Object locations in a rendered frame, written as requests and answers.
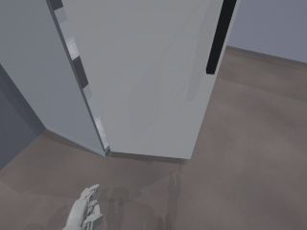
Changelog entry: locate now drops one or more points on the left robot hand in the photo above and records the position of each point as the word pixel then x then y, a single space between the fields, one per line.
pixel 81 209

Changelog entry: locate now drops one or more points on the handle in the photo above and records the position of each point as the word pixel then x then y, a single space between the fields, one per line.
pixel 220 34

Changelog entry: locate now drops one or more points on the fridge door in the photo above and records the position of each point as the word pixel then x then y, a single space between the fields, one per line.
pixel 145 62

